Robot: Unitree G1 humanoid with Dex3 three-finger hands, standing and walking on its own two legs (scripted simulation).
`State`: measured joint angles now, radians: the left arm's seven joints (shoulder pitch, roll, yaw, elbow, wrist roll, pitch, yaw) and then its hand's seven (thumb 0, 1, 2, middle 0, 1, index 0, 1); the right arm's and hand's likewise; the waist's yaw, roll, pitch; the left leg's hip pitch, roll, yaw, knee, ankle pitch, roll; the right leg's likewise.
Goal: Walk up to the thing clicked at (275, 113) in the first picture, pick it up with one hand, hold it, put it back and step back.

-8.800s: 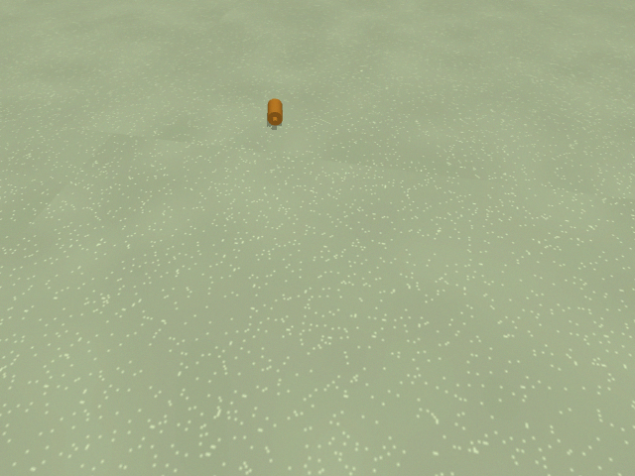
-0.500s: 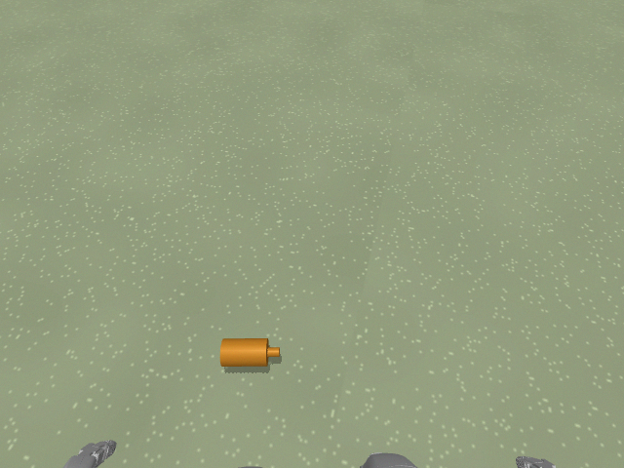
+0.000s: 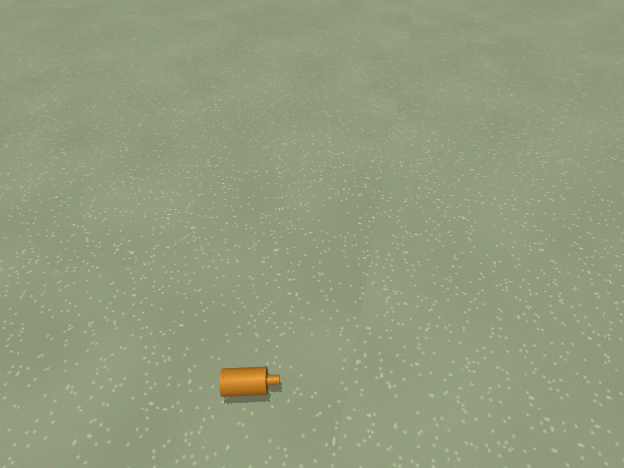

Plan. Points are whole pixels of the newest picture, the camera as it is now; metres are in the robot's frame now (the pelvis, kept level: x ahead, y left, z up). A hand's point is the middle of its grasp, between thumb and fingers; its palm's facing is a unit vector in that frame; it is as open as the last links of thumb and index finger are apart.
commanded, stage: walk up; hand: left
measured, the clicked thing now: (250, 380) +0.49 +0.21 -0.74
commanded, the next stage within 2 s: none
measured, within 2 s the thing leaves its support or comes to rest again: neither
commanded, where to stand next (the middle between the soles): +0.10 -0.01 m, yaw +1 degrees
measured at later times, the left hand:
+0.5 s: hand (149, 457) +0.17 +0.25 -0.14, palm faces -0.01 -0.90 -0.44, open 7.4 cm
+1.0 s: hand out of the picture +0.08 +0.27 -0.16, palm faces -0.05 -0.92 -0.38, open 7.4 cm
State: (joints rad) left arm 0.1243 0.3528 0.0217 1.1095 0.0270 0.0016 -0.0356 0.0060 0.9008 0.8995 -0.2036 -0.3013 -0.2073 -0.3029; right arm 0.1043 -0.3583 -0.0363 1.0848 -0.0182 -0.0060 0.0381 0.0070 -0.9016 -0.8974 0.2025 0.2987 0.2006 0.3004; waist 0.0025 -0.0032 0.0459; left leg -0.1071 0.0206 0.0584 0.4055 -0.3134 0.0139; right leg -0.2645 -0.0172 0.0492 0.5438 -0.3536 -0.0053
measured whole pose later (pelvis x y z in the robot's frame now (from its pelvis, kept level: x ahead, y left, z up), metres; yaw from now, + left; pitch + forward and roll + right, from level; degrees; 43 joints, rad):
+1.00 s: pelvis +0.03 +0.00 -0.02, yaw -1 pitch -2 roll -1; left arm 0.26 0.39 0.06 0.96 0.05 -0.01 -0.03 0.01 0.90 0.90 -0.20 -0.30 -0.21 -0.30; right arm 0.23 -0.41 -0.05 0.90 -0.01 0.01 0.01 0.01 -0.90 -0.90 0.20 0.30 0.20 0.30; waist 0.01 0.02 0.07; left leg -0.34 0.02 -0.02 0.82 -0.46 0.02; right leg -0.16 0.03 -0.02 0.58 -0.38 -0.03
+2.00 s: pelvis +0.03 +0.02 -0.02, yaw +2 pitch -4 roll +1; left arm 0.33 0.45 0.06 0.89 0.02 0.03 -0.04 0.01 0.90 0.90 -0.20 -0.30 -0.21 -0.30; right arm 0.34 -0.40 -0.05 0.86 -0.01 -0.08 0.01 0.01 -0.90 -0.90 0.20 0.30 0.20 0.30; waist 0.00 -0.09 0.09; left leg -0.22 -0.03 0.04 0.58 -0.28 0.03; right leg -0.42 -0.02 0.10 1.06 -0.43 -0.03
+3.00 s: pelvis +0.02 -0.02 +0.00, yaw +0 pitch -3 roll +1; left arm 0.12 0.36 -0.01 1.14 0.01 -0.01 -0.02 0.01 0.90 0.90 -0.20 -0.30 -0.21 -0.30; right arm 0.14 -0.35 -0.01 1.11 -0.01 -0.01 0.02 0.01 -0.90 -0.90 0.20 0.30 0.20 0.30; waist 0.00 0.00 0.05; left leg -0.10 0.00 -0.03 0.37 -0.23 -0.02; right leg -0.22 -0.01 0.01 0.39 -0.12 0.00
